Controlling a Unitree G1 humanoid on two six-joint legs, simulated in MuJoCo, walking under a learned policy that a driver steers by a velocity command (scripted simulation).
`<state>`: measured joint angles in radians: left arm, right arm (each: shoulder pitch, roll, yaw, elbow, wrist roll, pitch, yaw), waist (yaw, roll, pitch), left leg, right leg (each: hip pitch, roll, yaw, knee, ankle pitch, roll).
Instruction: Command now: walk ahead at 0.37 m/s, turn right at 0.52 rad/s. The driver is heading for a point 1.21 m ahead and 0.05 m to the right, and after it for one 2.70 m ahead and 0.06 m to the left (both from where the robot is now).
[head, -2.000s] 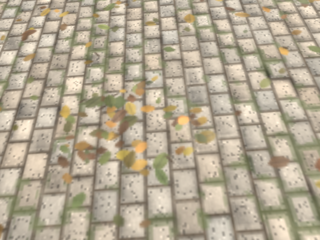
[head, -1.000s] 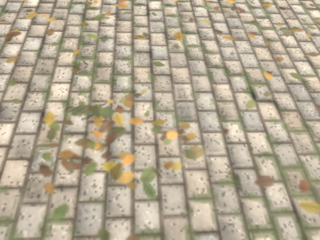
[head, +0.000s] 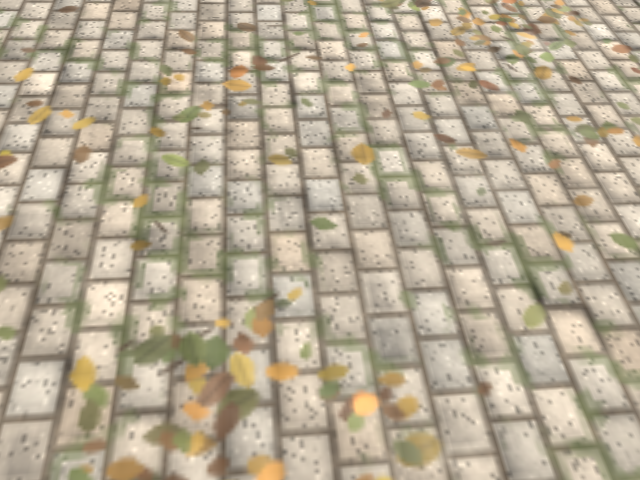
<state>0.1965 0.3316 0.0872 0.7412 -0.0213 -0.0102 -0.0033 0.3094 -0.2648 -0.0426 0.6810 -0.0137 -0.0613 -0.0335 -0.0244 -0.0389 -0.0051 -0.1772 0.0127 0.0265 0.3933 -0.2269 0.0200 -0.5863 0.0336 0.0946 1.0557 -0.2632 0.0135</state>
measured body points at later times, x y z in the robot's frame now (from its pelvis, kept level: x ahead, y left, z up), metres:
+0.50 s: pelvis +0.13 -0.07 -0.01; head +0.18 -0.09 +0.43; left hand +0.37 +0.14 -0.10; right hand +0.18 -0.37 -0.13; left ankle +0.15 +0.09 -0.68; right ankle +0.18 -0.16 -0.75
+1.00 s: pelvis +0.19 -0.03 +0.00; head +0.23 +0.01 +0.45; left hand +0.37 +0.26 -0.11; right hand +0.29 -0.32 -0.09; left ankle +0.17 +0.06 -0.75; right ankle +0.22 -0.18 -0.68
